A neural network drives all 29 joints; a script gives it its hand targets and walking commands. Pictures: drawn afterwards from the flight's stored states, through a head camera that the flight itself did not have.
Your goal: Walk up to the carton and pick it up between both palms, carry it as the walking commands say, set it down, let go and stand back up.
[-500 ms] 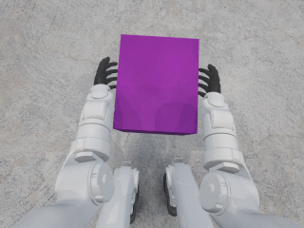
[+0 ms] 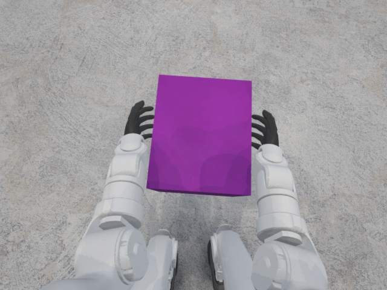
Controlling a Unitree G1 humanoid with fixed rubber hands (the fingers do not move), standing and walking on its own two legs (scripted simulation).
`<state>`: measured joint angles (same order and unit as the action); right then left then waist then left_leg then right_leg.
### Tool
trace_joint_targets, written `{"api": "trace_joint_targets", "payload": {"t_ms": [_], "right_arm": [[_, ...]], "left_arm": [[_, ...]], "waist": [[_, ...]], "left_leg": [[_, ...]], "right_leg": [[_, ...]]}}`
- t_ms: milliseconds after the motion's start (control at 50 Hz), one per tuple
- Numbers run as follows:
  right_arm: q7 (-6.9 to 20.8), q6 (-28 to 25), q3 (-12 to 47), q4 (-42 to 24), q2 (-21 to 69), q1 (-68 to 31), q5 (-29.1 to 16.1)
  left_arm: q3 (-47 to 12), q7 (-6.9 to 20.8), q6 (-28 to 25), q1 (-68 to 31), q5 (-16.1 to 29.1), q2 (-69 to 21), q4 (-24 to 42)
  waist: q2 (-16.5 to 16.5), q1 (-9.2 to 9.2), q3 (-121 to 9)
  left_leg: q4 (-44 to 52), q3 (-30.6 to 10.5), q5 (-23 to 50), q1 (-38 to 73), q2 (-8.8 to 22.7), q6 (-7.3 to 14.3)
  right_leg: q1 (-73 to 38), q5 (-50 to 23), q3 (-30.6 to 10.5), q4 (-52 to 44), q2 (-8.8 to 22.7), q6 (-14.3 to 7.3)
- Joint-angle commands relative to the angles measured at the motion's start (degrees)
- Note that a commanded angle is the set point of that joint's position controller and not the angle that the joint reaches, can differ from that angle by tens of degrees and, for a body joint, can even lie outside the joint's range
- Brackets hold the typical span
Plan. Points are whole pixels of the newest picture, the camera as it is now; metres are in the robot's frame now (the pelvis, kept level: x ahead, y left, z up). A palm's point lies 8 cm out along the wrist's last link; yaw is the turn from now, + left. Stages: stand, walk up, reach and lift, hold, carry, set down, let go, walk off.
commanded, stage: reach and lift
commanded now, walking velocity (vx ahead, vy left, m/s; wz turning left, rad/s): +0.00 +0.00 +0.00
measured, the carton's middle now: (200, 142) +0.44 -0.02 -0.11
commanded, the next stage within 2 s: none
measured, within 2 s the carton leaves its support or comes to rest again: neither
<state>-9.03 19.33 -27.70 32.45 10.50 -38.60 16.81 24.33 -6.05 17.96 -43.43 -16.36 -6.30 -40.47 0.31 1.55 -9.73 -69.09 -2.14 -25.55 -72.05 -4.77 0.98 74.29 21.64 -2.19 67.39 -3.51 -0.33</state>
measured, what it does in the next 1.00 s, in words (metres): rises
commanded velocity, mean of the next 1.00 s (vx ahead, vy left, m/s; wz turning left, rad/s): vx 0.00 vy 0.00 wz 0.00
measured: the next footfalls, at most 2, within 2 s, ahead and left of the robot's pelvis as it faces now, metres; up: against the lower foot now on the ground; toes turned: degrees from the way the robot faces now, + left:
none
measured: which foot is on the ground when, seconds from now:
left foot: down 0.00-1.00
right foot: down 0.00-1.00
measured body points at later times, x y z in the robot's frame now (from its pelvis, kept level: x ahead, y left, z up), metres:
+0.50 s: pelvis +0.02 +0.00 +0.06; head +0.13 -0.01 +0.50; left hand +0.41 +0.13 +0.04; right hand +0.38 -0.16 +0.03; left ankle +0.05 +0.10 -0.62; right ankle +0.08 -0.11 -0.62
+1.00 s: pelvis +0.04 +0.00 +0.11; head +0.07 +0.00 +0.56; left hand +0.39 +0.13 +0.10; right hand +0.37 -0.17 +0.11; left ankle +0.05 +0.10 -0.62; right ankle +0.08 -0.11 -0.62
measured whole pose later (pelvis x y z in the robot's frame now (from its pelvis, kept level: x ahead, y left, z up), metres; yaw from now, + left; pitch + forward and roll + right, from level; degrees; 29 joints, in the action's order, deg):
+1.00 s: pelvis +0.04 +0.00 +0.11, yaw +0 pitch +7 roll +0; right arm -3.9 26.6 -22.3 26.3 11.5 -23.7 19.1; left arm 21.7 -2.8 24.1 -25.1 -18.4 -11.4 -30.3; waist 0.6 2.6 -3.2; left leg -33.2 -4.0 -14.8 -25.2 -3.8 1.5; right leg 27.2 11.6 -3.2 32.0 -2.7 -0.6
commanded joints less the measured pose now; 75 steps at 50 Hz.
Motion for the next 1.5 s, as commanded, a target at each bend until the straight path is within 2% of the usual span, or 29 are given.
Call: {"api": "trace_joint_targets", "payload": {"t_ms": [0,380,660,900,1240,1480], "right_arm": [[19.28,-1.24,33.62,4.67,56.15,-36.19,-8.73],[20.33,0.34,35.37,2.19,57.37,-27.85,-7.53],[21.2,1.96,36.99,-0.55,57.6,-20.76,-7.44],[21.22,5.07,37.64,-1.9,58.66,-14.72,-8.48],[20.86,13.11,38.38,-5.57,59.68,-12.78,-11.25],[21.22,18.99,38.06,-7.62,59.46,-16.65,-12.59]], "left_arm": [[-28.64,18.81,-1.19,-31.1,8.02,-59.13,-4.36],[-29.3,19.93,0.18,-23.37,7.12,-59.45,-1.33],[-31.21,19.92,1.49,-16.64,6.89,-59.68,1.52],[-33.15,19.44,4.19,-12.38,7.6,-58.87,5.7],[-35.27,19.4,11.7,-12.19,10.7,-59.59,10.62],[-33.24,20.44,17.54,-15.16,11.84,-59.52,11.22]], "waist": [[0.47,0.03,-40.95],[0.37,0.6,-31.64],[0.67,1.49,-26.02],[0.01,1.15,-20.37],[-0.25,1.04,-11.88],[-0.49,0.73,-6.29]], "left_leg": [[11.09,-2.85,13.65,20.02,-3.07,0.47],[23.3,-3.91,15.06,31.48,-1.66,0.72],[32.8,-4.86,20.35,42.85,-0.44,0.61],[39.53,-5.03,22.96,51.96,0.55,0.79],[46.16,-5.46,20.09,59.79,1.66,0.96],[48.77,-4.97,14.84,61.86,2.66,1.0]], "right_leg": [[-30.4,-14.38,-0.83,-7.21,-3.99,0.85],[-45.37,-16.51,-2.65,-19.89,-2.02,0.58],[-55.57,-21.34,-2.88,-29.1,-0.94,0.56],[-63.52,-24.28,-3.18,-35.86,-0.53,0.77],[-70.71,-22.26,-3.47,-41.91,0.09,0.88],[-73.92,-16.86,-3.35,-44.94,1.3,0.67]]}}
